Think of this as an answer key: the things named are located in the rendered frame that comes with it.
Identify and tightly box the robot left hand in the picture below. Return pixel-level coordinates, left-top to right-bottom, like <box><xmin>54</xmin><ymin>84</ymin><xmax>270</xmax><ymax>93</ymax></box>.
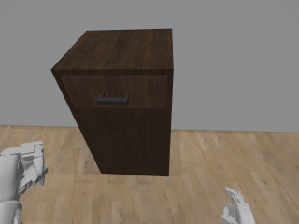
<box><xmin>0</xmin><ymin>141</ymin><xmax>49</xmax><ymax>202</ymax></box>

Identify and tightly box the handle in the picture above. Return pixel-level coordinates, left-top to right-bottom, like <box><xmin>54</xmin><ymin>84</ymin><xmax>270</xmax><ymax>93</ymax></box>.
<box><xmin>96</xmin><ymin>92</ymin><xmax>130</xmax><ymax>105</ymax></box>

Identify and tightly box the robot right hand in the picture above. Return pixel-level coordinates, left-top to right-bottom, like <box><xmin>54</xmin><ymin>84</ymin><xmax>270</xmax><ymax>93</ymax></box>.
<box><xmin>221</xmin><ymin>187</ymin><xmax>257</xmax><ymax>224</ymax></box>

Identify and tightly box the cabinet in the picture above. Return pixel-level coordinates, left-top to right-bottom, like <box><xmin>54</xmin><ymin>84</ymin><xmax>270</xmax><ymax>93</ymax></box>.
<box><xmin>50</xmin><ymin>28</ymin><xmax>174</xmax><ymax>176</ymax></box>

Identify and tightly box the drawer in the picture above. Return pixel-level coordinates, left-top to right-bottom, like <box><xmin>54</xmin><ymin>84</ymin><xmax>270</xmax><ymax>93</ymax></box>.
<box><xmin>60</xmin><ymin>75</ymin><xmax>167</xmax><ymax>109</ymax></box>

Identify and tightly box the robot left forearm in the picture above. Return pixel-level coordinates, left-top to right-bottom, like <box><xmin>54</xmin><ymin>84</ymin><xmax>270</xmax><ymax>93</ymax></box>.
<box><xmin>0</xmin><ymin>200</ymin><xmax>23</xmax><ymax>224</ymax></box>

